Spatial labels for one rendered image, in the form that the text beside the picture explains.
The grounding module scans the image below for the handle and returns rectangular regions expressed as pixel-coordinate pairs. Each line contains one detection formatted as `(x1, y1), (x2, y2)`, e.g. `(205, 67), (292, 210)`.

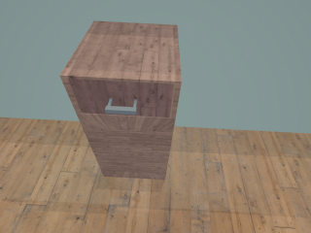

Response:
(105, 98), (137, 116)

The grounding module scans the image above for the drawer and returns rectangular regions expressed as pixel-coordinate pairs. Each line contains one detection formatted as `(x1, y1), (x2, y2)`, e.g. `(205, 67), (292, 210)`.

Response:
(68, 78), (174, 117)

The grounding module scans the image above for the cabinet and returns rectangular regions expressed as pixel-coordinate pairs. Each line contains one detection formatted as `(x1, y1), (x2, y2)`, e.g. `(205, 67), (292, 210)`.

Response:
(59, 20), (182, 180)

